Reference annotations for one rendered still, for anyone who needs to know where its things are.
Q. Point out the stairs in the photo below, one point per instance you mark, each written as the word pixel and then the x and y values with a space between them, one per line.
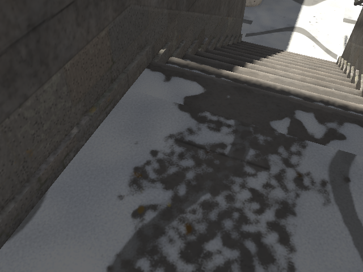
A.
pixel 291 74

